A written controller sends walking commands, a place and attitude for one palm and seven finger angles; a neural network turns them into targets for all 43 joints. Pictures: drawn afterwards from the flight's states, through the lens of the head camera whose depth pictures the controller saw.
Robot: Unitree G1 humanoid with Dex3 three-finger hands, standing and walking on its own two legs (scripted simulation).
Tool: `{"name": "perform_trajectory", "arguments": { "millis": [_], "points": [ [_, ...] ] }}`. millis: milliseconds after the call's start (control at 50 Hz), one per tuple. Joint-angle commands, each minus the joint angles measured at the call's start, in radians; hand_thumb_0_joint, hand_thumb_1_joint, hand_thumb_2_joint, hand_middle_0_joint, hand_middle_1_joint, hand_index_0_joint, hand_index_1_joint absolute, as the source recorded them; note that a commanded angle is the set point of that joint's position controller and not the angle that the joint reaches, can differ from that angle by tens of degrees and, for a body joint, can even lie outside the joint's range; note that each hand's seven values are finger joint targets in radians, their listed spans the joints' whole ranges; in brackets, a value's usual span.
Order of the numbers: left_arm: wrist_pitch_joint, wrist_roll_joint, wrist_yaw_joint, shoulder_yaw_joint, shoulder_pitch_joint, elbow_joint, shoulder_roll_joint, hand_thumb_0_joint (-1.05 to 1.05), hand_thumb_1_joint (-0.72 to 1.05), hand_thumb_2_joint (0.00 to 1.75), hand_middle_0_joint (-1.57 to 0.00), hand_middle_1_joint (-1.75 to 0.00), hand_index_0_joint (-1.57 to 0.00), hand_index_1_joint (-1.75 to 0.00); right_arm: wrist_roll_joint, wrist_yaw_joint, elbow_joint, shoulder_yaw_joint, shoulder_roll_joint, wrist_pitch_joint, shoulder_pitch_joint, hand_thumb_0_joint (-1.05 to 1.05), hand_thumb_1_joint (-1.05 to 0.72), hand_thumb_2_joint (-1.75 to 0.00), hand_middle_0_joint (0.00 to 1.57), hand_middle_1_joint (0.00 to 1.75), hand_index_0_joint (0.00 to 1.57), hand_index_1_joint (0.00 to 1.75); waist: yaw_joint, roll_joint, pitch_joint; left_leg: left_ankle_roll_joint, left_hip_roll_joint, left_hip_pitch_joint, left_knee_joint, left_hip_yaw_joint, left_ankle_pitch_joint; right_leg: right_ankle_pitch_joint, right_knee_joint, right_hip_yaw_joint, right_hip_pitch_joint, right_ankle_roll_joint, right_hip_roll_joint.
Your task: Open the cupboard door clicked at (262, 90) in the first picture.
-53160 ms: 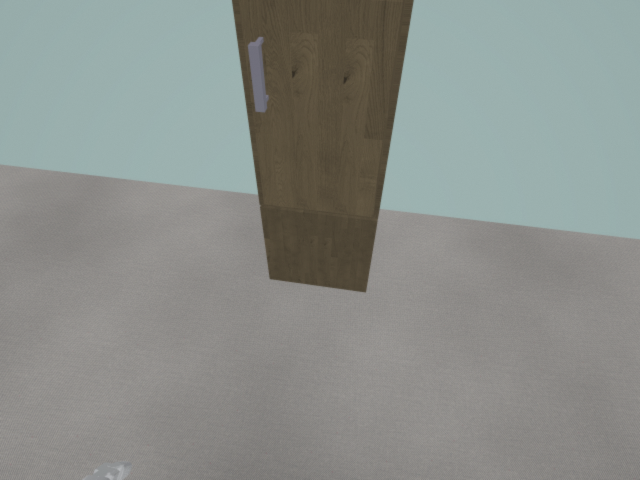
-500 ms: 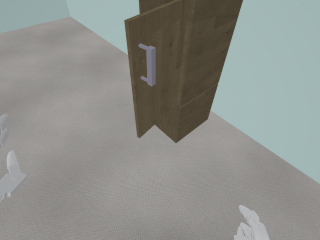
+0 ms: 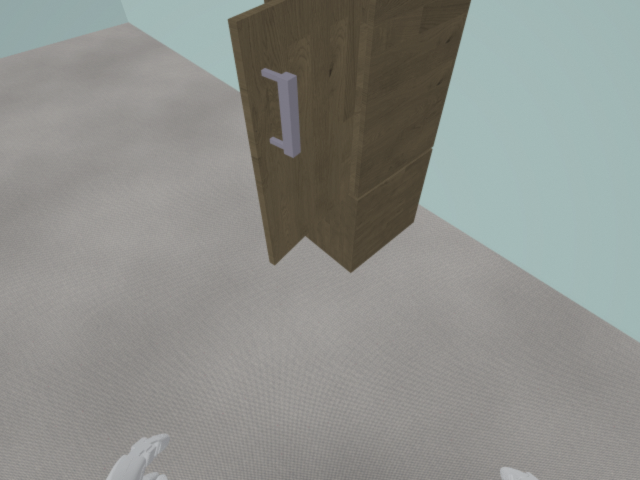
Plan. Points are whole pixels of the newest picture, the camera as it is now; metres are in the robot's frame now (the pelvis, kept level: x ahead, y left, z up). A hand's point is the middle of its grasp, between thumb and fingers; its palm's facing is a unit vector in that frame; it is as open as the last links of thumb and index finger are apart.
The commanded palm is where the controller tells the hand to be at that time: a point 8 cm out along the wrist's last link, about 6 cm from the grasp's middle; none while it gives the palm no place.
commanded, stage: let the arm hang, fingers relaxed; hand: left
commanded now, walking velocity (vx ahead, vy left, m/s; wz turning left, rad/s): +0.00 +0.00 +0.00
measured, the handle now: (280, 113) +0.69 +0.09 +0.10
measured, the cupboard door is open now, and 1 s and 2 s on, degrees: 100 100 100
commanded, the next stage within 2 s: look to check the result in 0.86 s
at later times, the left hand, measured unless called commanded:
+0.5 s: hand out of the picture +0.01 +0.21 -0.15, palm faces +0.02 -0.94 -0.33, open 7.4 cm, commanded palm none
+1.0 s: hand out of the picture +0.09 +0.16 -0.15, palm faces +0.00 -0.97 -0.26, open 7.4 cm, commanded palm none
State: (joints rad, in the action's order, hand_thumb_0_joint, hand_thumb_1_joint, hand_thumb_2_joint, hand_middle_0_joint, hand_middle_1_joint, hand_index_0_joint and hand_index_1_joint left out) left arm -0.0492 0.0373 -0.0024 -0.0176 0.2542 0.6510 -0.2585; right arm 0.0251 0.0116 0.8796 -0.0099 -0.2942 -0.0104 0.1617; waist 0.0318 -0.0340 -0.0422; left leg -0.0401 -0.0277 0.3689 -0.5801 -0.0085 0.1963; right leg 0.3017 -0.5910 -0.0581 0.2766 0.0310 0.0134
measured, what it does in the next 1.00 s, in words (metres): shifts its weight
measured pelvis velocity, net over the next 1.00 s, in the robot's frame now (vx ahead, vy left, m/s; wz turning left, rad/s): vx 0.04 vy -0.04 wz -0.01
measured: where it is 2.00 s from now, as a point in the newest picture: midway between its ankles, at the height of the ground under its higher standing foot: outside the picture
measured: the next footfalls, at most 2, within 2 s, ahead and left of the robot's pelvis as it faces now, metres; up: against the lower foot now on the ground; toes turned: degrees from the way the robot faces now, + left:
none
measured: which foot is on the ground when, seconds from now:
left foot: down 0.00-1.00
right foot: down 0.00-1.00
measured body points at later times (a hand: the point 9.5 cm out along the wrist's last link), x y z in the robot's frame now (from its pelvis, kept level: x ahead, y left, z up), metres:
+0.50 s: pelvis +0.02 -0.01 +0.01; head +0.03 -0.04 +0.46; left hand +0.01 +0.26 -0.12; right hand +0.06 -0.25 -0.15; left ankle +0.07 +0.09 -0.73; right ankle +0.01 -0.10 -0.73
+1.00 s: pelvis +0.04 -0.04 +0.02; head +0.05 -0.05 +0.47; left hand +0.09 +0.21 -0.13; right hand +0.06 -0.29 -0.14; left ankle +0.07 +0.09 -0.73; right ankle +0.01 -0.10 -0.73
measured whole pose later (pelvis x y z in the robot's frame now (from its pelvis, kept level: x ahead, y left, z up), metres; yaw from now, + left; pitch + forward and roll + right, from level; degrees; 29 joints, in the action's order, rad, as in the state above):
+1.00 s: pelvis +0.04 -0.04 +0.02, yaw +0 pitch -2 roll +0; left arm 0.02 0.01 0.02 -0.01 0.18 1.13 -0.21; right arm 0.02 -0.03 1.15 -0.01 -0.23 0.01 0.20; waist 0.01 -0.02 -0.06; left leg 0.01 0.01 0.17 -0.36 0.00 0.16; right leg 0.24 -0.35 -0.06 0.07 0.07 0.06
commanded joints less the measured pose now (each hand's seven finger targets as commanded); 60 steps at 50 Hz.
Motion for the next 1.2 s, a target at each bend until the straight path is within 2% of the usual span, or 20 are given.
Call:
{"name": "perform_trajectory", "arguments": {
  "millis": [0, 40, 100, 140, 180, 200, 220, 260, 320, 380, 440, 540, 620, 720, 800, 820, 980, 1100, 1180],
  "points": [
    [0.047, -0.015, 0.017, -0.029, -0.055, 0.047, -0.145, 0.00, 0.90, 0.90, -0.20, -0.30, -0.20, -0.30, 0.004, -0.014, -0.018, -0.016, -0.083, 0.006, 0.032, 0.00, -0.90, -0.90, 0.20, 0.30, 0.20, 0.30, -0.001, -0.014, 0.061, -0.001, 0.085, -0.129, 0.092, 0.124, -0.017, 0.069, 0.200, 0.160, 0.062, 0.074, -0.142],
    [0.049, -0.020, 0.019, -0.025, -0.007, 0.138, -0.137, 0.00, 0.90, 0.90, -0.20, -0.30, -0.20, -0.30, 0.002, -0.018, 0.008, -0.012, -0.088, 0.007, 0.020, 0.00, -0.90, -0.90, 0.20, 0.30, 0.20, 0.30, -0.029, -0.134, 0.051, -0.014, 0.119, -0.053, 0.194, 0.183, 0.021, 0.037, 0.174, 0.125, -0.042, 0.043, -0.098],
    [0.053, -0.025, 0.020, -0.029, 0.047, 0.255, -0.112, 0.00, 0.90, 0.90, -0.20, -0.30, -0.20, -0.30, -0.001, -0.029, 0.052, -0.012, -0.074, 0.007, 0.034, 0.00, -0.90, -0.90, 0.20, 0.30, 0.20, 0.30, -0.044, -0.197, 0.078, -0.012, 0.124, -0.035, 0.246, 0.190, 0.079, -0.019, 0.184, 0.111, -0.137, 0.039, -0.092],
    [0.057, -0.027, 0.018, -0.030, 0.053, 0.308, -0.121, 0.00, 0.90, 0.90, -0.20, -0.30, -0.20, -0.30, -0.006, -0.034, 0.080, -0.017, -0.085, 0.007, 0.053, 0.00, -0.90, -0.90, 0.20, 0.30, 0.20, 0.30, -0.045, -0.175, 0.092, -0.013, 0.131, -0.066, 0.248, 0.191, 0.061, -0.042, 0.204, 0.102, -0.155, 0.042, -0.097],
    [0.063, -0.029, 0.019, -0.025, 0.051, 0.350, -0.116, 0.00, 0.90, 0.90, -0.20, -0.30, -0.20, -0.30, -0.010, -0.038, 0.107, -0.020, -0.080, 0.007, 0.077, 0.00, -0.90, -0.90, 0.20, 0.30, 0.20, 0.30, -0.038, -0.116, 0.094, -0.011, 0.128, -0.096, 0.243, 0.177, 0.045, -0.050, 0.233, 0.109, -0.153, 0.044, -0.106],
    [0.064, -0.030, 0.019, -0.023, 0.045, 0.367, -0.109, 0.00, 0.90, 0.90, -0.20, -0.30, -0.20, -0.30, -0.010, -0.039, 0.120, -0.022, -0.078, 0.008, 0.086, 0.00, -0.90, -0.90, 0.20, 0.30, 0.20, 0.30, -0.033, -0.094, 0.073, -0.007, 0.124, -0.106, 0.240, 0.169, 0.046, -0.040, 0.246, 0.112, -0.135, 0.047, -0.108],
    [0.065, -0.029, 0.020, -0.022, 0.039, 0.381, -0.109, 0.00, 0.90, 0.90, -0.20, -0.30, -0.20, -0.30, -0.012, -0.040, 0.126, -0.025, -0.085, 0.011, 0.093, 0.00, -0.90, -0.90, 0.20, 0.30, 0.20, 0.30, -0.030, -0.040, 0.045, -0.007, 0.127, -0.118, 0.239, 0.169, 0.041, -0.028, 0.261, 0.111, -0.111, 0.048, -0.106],
    [0.067, -0.029, 0.022, -0.017, 0.035, 0.408, -0.102, 0.00, 0.90, 0.90, -0.20, -0.30, -0.20, -0.30, -0.012, -0.042, 0.150, -0.027, -0.080, 0.011, 0.107, 0.00, -0.90, -0.90, 0.20, 0.30, 0.20, 0.30, -0.023, 0.010, 0.020, -0.009, 0.127, -0.135, 0.242, 0.157, 0.035, -0.009, 0.284, 0.114, -0.086, 0.048, -0.114],
    [0.067, -0.028, 0.025, -0.014, 0.038, 0.436, -0.100, 0.00, 0.90, 0.90, -0.20, -0.30, -0.20, -0.30, -0.011, -0.042, 0.173, -0.028, -0.079, 0.013, 0.111, 0.00, -0.90, -0.90, 0.20, 0.30, 0.20, 0.30, -0.021, 0.030, -0.011, -0.008, 0.123, -0.155, 0.242, 0.143, 0.033, 0.021, 0.306, 0.121, -0.053, 0.048, -0.116],
    [0.069, -0.029, 0.028, -0.011, 0.026, 0.452, -0.104, 0.00, 0.90, 0.90, -0.20, -0.30, -0.20, -0.30, -0.010, -0.041, 0.189, -0.026, -0.072, 0.013, 0.109, 0.00, -0.90, -0.90, 0.20, 0.30, 0.20, 0.30, -0.017, 0.080, -0.030, -0.005, 0.119, -0.177, 0.236, 0.121, 0.003, 0.026, 0.321, 0.129, -0.036, 0.047, -0.124],
    [0.068, -0.028, 0.029, -0.012, 0.022, 0.458, -0.108, 0.00, 0.90, 0.90, -0.20, -0.30, -0.20, -0.30, -0.007, -0.039, 0.203, -0.023, -0.064, 0.013, 0.097, 0.00, -0.90, -0.90, 0.20, 0.30, 0.20, 0.30, -0.020, 0.081, -0.043, -0.006, 0.116, -0.181, 0.238, 0.113, 0.005, 0.048, 0.330, 0.134, -0.024, 0.044, -0.125],
    [0.070, -0.029, 0.032, -0.013, 0.004, 0.457, -0.110, 0.00, 0.90, 0.90, -0.20, -0.30, -0.20, -0.30, -0.007, -0.038, 0.216, -0.017, -0.058, 0.009, 0.073, 0.00, -0.90, -0.90, 0.20, 0.30, 0.20, 0.30, -0.025, 0.067, -0.051, -0.003, 0.120, -0.183, 0.244, 0.107, -0.054, -0.020, 0.324, 0.132, -0.046, 0.037, -0.125],
    [0.076, -0.030, 0.034, -0.016, -0.003, 0.452, -0.117, 0.00, 0.90, 0.90, -0.20, -0.30, -0.20, -0.30, -0.008, -0.039, 0.216, -0.016, -0.062, 0.004, 0.061, 0.00, -0.90, -0.90, 0.20, 0.30, 0.20, 0.30, -0.029, 0.047, 0.002, 0.001, 0.123, -0.198, 0.238, 0.105, -0.124, -0.125, 0.312, 0.131, -0.108, 0.033, -0.129],
    [0.078, -0.031, 0.035, -0.021, -0.026, 0.446, -0.121, 0.00, 0.90, 0.90, -0.20, -0.30, -0.20, -0.30, -0.007, -0.042, 0.222, -0.014, -0.063, 0.000, 0.056, 0.00, -0.90, -0.90, 0.20, 0.30, 0.20, 0.30, -0.031, -0.004, 0.014, 0.008, 0.127, -0.198, 0.244, 0.104, -0.170, -0.214, 0.302, 0.124, -0.156, 0.033, -0.132],
    [0.080, -0.033, 0.033, -0.024, -0.037, 0.448, -0.118, 0.00, 0.90, 0.90, -0.20, -0.30, -0.20, -0.30, -0.006, -0.044, 0.226, -0.013, -0.062, -0.001, 0.049, 0.00, -0.90, -0.90, 0.20, 0.30, 0.20, 0.30, -0.030, -0.002, 0.010, 0.013, 0.127, -0.208, 0.252, 0.101, -0.173, -0.231, 0.310, 0.125, -0.160, 0.034, -0.133],
    [0.080, -0.031, 0.034, -0.025, -0.036, 0.445, -0.121, 0.00, 0.90, 0.90, -0.20, -0.30, -0.20, -0.30, -0.007, -0.045, 0.221, -0.015, -0.067, 0.000, 0.051, 0.00, -0.90, -0.90, 0.20, 0.30, 0.20, 0.30, -0.030, 0.017, 0.009, 0.013, 0.129, -0.208, 0.248, 0.099, -0.175, -0.238, 0.312, 0.121, -0.162, 0.032, -0.130],
    [0.080, -0.034, 0.035, -0.027, -0.040, 0.449, -0.118, 0.00, 0.90, 0.90, -0.20, -0.30, -0.20, -0.30, -0.007, -0.049, 0.225, -0.016, -0.069, 0.001, 0.056, 0.00, -0.90, -0.90, 0.20, 0.30, 0.20, 0.30, -0.027, 0.011, 0.016, 0.018, 0.128, -0.227, 0.243, 0.085, -0.176, -0.286, 0.323, 0.129, -0.177, 0.029, -0.136],
    [0.081, -0.034, 0.037, -0.027, -0.036, 0.452, -0.123, 0.00, 0.90, 0.90, -0.20, -0.30, -0.20, -0.30, -0.009, -0.051, 0.224, -0.019, -0.076, 0.006, 0.060, 0.00, -0.90, -0.90, 0.20, 0.30, 0.20, 0.30, -0.023, 0.051, 0.017, 0.018, 0.132, -0.244, 0.238, 0.075, -0.173, -0.326, 0.326, 0.128, -0.177, 0.020, -0.134],
    [0.081, -0.034, 0.038, -0.025, -0.031, 0.455, -0.127, 0.00, 0.90, 0.90, -0.20, -0.30, -0.20, -0.30, -0.009, -0.051, 0.225, -0.019, -0.081, 0.008, 0.056, 0.00, -0.90, -0.90, 0.20, 0.30, 0.20, 0.30, -0.023, 0.051, 0.013, 0.017, 0.133, -0.255, 0.236, 0.074, -0.174, -0.329, 0.329, 0.133, -0.171, 0.019, -0.132]
  ]
}}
